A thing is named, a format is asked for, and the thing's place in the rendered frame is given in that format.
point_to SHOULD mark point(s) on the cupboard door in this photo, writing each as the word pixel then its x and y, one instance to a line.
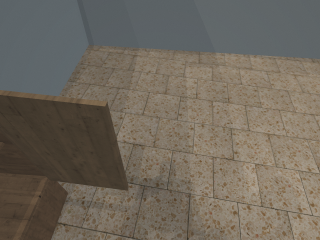
pixel 70 140

